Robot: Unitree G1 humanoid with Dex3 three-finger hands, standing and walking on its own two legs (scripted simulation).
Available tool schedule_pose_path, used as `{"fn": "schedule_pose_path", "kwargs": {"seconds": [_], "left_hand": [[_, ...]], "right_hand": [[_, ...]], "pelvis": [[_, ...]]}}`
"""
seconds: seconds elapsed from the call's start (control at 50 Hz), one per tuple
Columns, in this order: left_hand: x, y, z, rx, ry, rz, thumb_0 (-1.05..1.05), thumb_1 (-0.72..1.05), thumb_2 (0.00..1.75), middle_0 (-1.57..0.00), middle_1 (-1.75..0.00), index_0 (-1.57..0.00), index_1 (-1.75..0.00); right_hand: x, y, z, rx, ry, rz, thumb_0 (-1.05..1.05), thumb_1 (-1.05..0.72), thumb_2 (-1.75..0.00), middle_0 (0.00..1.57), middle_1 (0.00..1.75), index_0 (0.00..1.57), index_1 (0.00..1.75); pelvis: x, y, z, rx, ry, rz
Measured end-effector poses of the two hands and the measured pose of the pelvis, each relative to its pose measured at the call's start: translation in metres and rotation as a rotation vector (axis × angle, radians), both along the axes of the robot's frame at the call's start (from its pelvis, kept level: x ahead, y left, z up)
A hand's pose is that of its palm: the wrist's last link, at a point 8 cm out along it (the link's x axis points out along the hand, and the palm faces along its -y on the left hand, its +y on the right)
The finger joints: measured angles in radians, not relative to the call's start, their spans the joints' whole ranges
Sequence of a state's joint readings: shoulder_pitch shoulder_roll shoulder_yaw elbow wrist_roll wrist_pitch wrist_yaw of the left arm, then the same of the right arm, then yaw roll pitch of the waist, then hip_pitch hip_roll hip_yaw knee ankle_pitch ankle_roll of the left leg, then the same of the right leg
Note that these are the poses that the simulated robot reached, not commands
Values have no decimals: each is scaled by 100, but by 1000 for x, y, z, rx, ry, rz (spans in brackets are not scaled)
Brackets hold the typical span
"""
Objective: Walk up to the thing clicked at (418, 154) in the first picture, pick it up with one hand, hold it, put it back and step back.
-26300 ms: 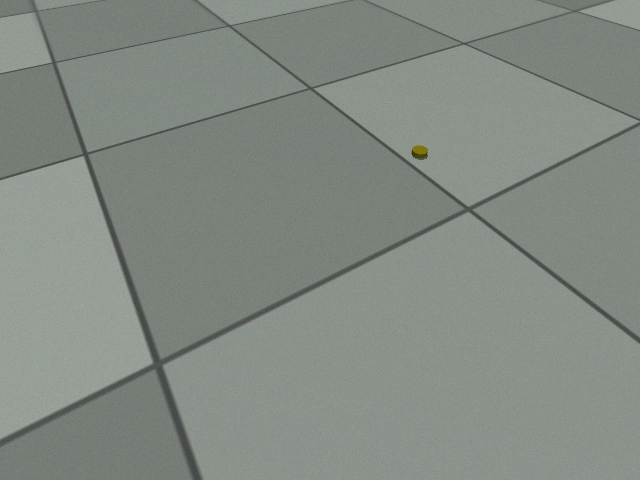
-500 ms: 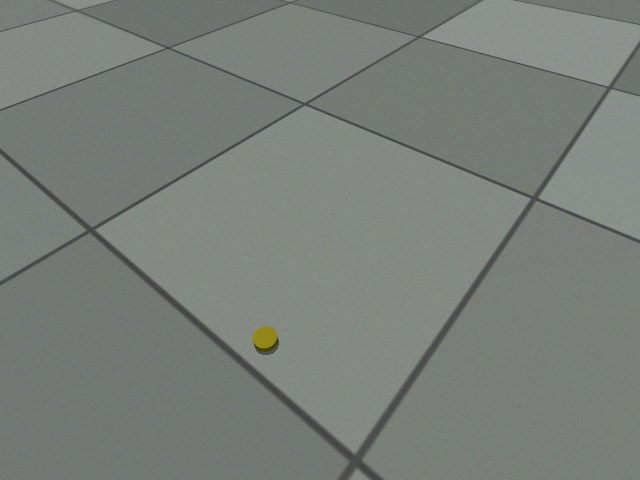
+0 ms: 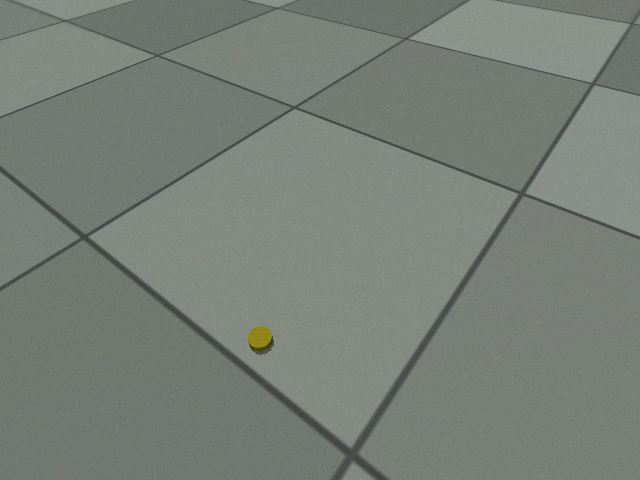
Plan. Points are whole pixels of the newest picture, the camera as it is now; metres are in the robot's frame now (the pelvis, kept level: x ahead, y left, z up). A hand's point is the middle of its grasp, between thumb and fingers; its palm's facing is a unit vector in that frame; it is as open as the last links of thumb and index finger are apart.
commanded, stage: stand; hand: left
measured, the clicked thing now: (260, 338) +0.76 +0.25 -0.77
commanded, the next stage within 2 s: walk up in 0.40 s
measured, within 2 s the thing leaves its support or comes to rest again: neither
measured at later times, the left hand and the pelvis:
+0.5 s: hand out of the picture +0.08 +0.26 -0.15, palm faces +0.03 -0.94 -0.33, open 7.4 cm; pelvis +0.02 +0.00 +0.00, yaw +1 degrees
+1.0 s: hand (106, 479) +0.19 +0.33 -0.16, palm faces -0.03 -0.95 -0.33, open 7.4 cm; pelvis +0.16 +0.06 -0.01, yaw +1 degrees
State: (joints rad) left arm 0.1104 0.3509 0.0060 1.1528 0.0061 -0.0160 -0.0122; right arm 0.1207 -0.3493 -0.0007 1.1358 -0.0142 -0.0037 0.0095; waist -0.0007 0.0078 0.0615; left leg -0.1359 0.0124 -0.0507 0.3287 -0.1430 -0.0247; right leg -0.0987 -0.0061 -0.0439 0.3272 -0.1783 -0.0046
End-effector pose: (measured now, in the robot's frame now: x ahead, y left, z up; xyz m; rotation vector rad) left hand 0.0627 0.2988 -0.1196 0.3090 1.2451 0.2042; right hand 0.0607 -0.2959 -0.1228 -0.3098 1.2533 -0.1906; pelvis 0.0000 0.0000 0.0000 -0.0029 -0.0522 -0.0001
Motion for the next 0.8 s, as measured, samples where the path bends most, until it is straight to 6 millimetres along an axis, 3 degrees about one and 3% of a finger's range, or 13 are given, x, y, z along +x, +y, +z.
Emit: {"fn": "schedule_pose_path", "kwargs": {"seconds": [0.22, 0.48, 0.56, 0.68, 0.74, 0.8], "left_hand": [[0, -3, 0, 1, 8, -10, 1, 90, 90, -21, -30, -21, -30], [11, -1, 3, -13, -45, 11, 1, 90, 90, -21, -30, -21, -30], [4, 16, 5, 5, -77, 59, 1, 90, 90, -21, -30, -21, -30], [-11, 56, -7, 16, 26, 95, 1, 90, 90, -21, -30, -21, -30], [1, 78, -25, 18, 62, 88, 1, 90, 90, -21, -30, -21, -30], [25, 85, -30, 9, 75, 64, 1, 90, 90, -20, -30, -20, -30]], "right_hand": [[-10, -2, -2, 2, 25, -3, 1, -91, -90, 20, 30, 21, 30], [6, -7, 2, 5, -3, 14, 1, -90, -90, 20, 30, 21, 30], [24, -11, 8, -28, 9, 46, 1, -90, -90, 20, 30, 21, 30], [73, 0, 18, -73, -44, 81, 1, -91, -90, 20, 30, 20, 30], [94, 12, 16, -106, -90, 77, 1, -91, -90, 20, 30, 21, 30], [101, 24, 18, -108, -113, 50, 1, -91, -90, 20, 30, 21, 30]], "pelvis": [[0, -3, 0, 1, 10, -2], [15, -3, -1, -2, 15, 11], [30, 4, -2, 4, 11, 27], [59, 31, -11, -30, -4, 45], [78, 47, -25, -8, -14, 42], [94, 55, -26, 1, -17, 38]]}}
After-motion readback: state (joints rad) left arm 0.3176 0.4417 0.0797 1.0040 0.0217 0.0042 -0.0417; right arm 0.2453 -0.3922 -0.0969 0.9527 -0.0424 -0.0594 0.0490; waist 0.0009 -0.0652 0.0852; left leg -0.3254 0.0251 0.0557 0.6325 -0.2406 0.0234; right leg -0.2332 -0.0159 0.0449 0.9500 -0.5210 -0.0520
